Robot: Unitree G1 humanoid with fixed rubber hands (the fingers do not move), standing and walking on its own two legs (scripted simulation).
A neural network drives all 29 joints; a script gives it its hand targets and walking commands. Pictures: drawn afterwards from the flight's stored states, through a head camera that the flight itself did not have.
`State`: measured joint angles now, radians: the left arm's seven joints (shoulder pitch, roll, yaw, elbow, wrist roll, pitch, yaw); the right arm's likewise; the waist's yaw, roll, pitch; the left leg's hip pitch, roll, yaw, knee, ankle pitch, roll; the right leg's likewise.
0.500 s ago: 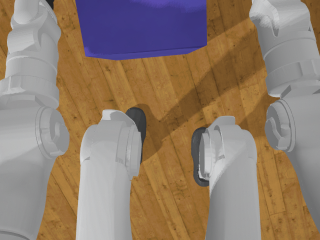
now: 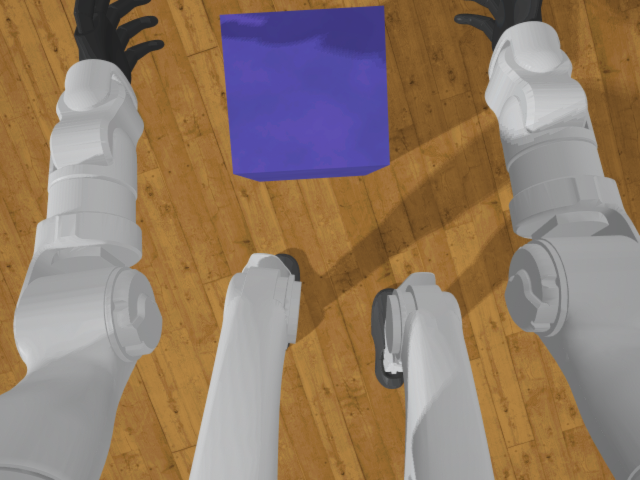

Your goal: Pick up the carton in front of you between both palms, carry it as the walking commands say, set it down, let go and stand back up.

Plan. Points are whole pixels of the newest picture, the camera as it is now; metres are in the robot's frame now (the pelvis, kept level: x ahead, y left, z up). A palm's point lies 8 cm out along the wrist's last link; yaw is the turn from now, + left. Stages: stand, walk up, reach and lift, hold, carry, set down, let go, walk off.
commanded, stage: set down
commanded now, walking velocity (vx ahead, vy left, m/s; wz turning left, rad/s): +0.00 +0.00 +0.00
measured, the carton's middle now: (308, 112) +0.52 +0.09 -0.37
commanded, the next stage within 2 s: let go in 0.40 s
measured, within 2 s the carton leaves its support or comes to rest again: neither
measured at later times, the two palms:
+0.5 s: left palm out of the picture +0.48 +0.28 +0.04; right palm out of the picture +0.56 -0.11 +0.04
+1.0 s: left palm out of the picture +0.33 +0.28 +0.16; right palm out of the picture +0.40 -0.17 +0.16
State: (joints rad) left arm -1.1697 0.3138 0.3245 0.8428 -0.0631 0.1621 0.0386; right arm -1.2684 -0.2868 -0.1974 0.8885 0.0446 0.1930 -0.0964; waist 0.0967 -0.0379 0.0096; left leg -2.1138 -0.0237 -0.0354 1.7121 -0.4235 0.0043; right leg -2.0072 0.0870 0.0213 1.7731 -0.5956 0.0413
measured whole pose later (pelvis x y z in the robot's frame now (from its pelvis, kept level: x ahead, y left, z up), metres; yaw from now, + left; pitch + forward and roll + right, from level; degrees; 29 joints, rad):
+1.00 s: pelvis +0.09 +0.02 +0.25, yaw +3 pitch +24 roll -1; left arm -0.13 0.22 0.12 0.53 0.00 0.03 -0.08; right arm -0.21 -0.15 -0.16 0.57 -0.06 0.03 -0.01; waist 0.05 -0.01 -0.07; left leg -0.87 -0.04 -0.02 0.71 -0.25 0.03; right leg -0.77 0.03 0.07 0.72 -0.36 0.03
